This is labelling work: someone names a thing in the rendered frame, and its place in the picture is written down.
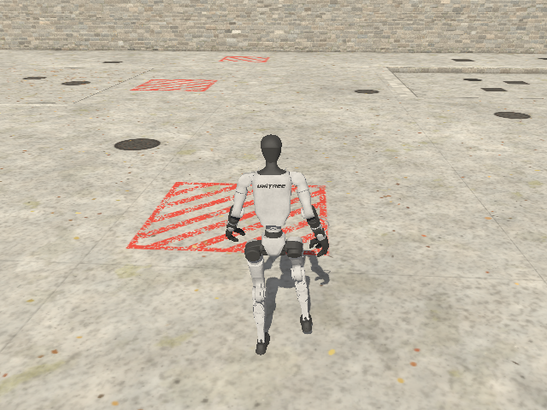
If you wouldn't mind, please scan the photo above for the robot left hand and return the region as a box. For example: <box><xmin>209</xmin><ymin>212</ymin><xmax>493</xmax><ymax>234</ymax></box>
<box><xmin>226</xmin><ymin>227</ymin><xmax>245</xmax><ymax>242</ymax></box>

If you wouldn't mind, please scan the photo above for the robot right hand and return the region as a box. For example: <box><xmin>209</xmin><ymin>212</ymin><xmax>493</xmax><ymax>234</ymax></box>
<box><xmin>309</xmin><ymin>236</ymin><xmax>329</xmax><ymax>257</ymax></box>

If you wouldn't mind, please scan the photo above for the humanoid robot head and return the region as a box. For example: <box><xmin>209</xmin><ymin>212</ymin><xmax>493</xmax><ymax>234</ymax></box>
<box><xmin>257</xmin><ymin>134</ymin><xmax>286</xmax><ymax>175</ymax></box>

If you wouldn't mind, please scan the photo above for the right robot forearm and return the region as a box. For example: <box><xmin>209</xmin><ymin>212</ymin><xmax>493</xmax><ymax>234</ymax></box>
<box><xmin>307</xmin><ymin>205</ymin><xmax>326</xmax><ymax>241</ymax></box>

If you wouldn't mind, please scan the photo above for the left robot foot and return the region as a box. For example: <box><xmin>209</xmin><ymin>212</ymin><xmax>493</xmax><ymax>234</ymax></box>
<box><xmin>256</xmin><ymin>332</ymin><xmax>270</xmax><ymax>355</ymax></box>

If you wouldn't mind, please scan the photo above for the left robot forearm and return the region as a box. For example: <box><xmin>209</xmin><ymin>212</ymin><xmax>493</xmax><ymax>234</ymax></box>
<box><xmin>226</xmin><ymin>205</ymin><xmax>240</xmax><ymax>231</ymax></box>

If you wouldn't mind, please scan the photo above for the robot right upper arm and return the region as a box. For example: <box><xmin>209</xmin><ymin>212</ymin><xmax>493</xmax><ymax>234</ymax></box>
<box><xmin>290</xmin><ymin>172</ymin><xmax>315</xmax><ymax>219</ymax></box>

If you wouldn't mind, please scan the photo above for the robot left upper arm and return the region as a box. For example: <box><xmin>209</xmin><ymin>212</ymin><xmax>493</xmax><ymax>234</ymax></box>
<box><xmin>231</xmin><ymin>172</ymin><xmax>254</xmax><ymax>218</ymax></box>

